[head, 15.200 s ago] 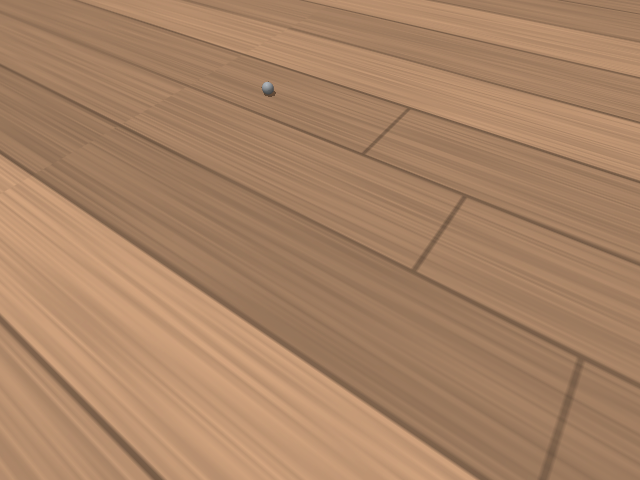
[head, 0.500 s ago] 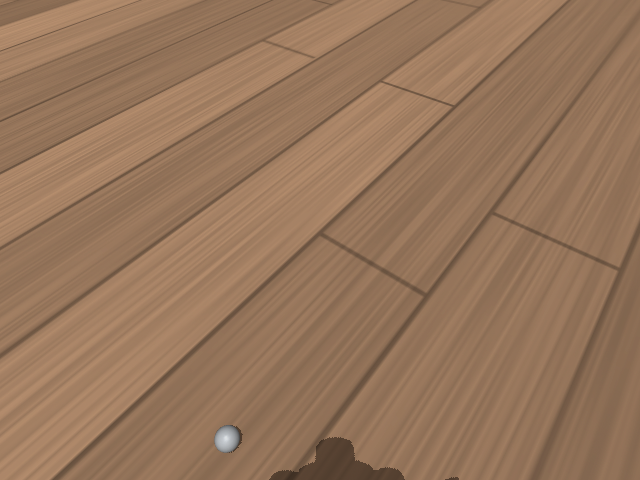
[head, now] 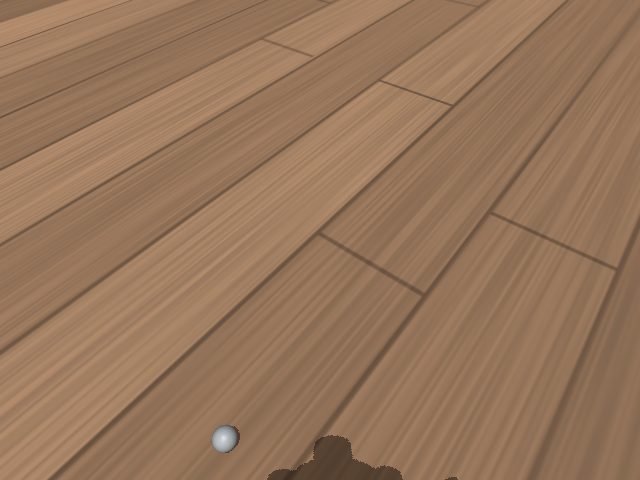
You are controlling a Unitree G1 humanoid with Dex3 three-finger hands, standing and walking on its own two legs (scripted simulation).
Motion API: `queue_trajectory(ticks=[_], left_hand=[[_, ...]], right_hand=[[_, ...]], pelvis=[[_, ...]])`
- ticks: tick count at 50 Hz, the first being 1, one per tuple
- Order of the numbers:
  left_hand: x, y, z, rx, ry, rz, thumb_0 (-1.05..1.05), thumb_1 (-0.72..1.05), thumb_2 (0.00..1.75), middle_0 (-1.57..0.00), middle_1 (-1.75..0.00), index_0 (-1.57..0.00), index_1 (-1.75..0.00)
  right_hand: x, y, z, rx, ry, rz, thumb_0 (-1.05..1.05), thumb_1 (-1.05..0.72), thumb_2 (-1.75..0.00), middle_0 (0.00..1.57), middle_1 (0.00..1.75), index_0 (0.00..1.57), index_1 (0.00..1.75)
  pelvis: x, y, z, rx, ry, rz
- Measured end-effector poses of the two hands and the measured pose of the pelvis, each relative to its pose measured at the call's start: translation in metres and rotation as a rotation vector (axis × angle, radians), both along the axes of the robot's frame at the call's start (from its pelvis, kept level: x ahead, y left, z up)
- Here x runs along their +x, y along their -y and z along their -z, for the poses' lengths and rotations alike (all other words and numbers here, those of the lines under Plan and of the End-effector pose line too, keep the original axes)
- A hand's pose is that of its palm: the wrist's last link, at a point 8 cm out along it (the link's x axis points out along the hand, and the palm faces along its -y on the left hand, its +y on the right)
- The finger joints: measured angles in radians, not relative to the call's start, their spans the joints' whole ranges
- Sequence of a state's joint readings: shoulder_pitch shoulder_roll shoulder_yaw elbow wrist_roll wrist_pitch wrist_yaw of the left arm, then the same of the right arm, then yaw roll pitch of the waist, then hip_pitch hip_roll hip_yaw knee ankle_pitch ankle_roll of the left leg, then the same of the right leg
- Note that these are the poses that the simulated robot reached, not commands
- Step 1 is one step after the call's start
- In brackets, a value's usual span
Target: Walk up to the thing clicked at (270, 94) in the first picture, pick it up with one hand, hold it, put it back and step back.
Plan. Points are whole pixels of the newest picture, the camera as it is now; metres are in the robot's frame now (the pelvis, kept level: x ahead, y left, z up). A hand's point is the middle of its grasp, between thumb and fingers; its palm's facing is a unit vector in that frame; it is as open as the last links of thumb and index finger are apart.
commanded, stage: stand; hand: left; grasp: from above
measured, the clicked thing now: (224, 438) +0.38 +0.32 -0.75
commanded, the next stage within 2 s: rise first in 0.82 s
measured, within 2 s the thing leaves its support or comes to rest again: neither
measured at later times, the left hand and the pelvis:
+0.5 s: hand out of the picture +0.07 +0.26 -0.15, palm faces -0.03 -0.94 -0.35, open 7.3 cm; pelvis +0.00 +0.00 +0.00, yaw +0 degrees
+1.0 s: hand out of the picture +0.09 +0.25 -0.15, palm faces +0.02 -0.94 -0.34, open 7.4 cm; pelvis -0.01 +0.00 +0.00, yaw +0 degrees
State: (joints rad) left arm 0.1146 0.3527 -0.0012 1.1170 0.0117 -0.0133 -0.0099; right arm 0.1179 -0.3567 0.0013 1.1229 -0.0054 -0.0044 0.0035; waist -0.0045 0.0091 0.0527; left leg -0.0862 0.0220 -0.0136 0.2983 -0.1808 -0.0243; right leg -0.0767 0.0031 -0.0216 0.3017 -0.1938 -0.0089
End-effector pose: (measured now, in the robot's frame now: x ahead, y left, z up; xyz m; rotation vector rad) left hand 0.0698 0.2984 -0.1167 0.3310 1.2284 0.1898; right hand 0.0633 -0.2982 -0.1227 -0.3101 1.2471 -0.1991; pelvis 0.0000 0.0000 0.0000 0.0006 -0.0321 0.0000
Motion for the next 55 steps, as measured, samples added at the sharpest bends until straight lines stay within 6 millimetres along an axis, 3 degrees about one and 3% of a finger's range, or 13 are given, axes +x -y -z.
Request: queue_trajectory(ticks=[47, 51, 55], left_hand=[[-0.005, -0.003, 0.000, 0.001, -0.002, -0.001, 0.01, 0.91, 0.90, -0.21, -0.30, -0.21, -0.30], [0.018, 0.002, 0.000, -0.007, 0.097, -0.030, 0.01, 0.85, 0.92, -0.21, -0.36, -0.20, -0.37], [0.050, 0.000, 0.009, -0.012, 0.124, 0.005, 0.01, 0.69, 0.93, -0.18, -0.53, -0.18, -0.54]], right_hand=[[-0.003, -0.003, -0.001, 0.000, 0.008, 0.001, 0.01, -0.91, -0.90, 0.20, 0.30, 0.20, 0.30], [0.003, -0.012, 0.000, 0.007, 0.100, 0.006, 0.01, -0.92, -0.90, 0.20, 0.30, 0.20, 0.30], [0.005, -0.026, 0.006, 0.033, 0.150, 0.009, 0.01, -0.92, -0.90, 0.20, 0.30, 0.20, 0.30]], pelvis=[[-0.002, -0.003, 0.000, 0.000, 0.007, 0.006], [-0.010, -0.004, 0.005, 0.000, -0.042, -0.007], [-0.019, -0.003, 0.015, 0.000, -0.109, -0.003]])
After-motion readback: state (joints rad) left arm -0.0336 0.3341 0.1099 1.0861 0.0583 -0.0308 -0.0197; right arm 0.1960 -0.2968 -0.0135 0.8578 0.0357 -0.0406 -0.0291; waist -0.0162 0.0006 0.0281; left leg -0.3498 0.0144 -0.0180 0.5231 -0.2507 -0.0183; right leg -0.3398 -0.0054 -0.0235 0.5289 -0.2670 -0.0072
